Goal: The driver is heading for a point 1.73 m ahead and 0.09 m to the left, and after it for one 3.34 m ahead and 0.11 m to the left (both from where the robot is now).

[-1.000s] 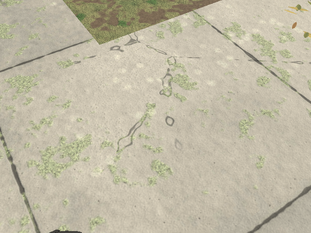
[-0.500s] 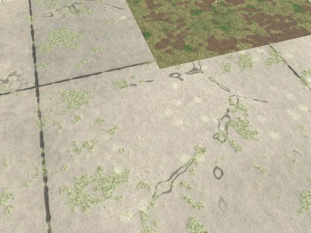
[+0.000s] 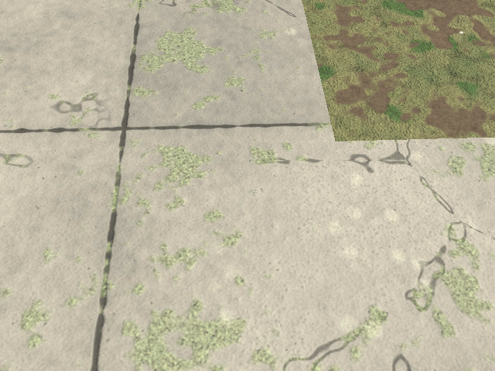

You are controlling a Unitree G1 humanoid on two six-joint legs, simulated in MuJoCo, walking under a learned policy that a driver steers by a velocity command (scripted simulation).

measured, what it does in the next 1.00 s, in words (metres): steps on the spot, turning left: right foot, then left foot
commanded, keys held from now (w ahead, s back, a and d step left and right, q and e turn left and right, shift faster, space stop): q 0.42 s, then no key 0.58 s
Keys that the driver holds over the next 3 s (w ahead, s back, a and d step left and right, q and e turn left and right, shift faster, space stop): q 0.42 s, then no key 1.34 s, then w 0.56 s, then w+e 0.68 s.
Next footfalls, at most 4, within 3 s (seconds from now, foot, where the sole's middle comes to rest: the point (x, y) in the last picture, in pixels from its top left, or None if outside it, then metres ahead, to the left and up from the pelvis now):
0.14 right None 0.19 -0.12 -0.78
0.58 left None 0.06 0.07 -0.78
0.92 right None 0.11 -0.13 -0.78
2.50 right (216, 364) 0.45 0.06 -0.78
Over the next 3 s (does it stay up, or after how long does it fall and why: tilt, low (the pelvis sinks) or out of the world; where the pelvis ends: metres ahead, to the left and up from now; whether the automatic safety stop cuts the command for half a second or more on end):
stays up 0.55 0.14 -0.01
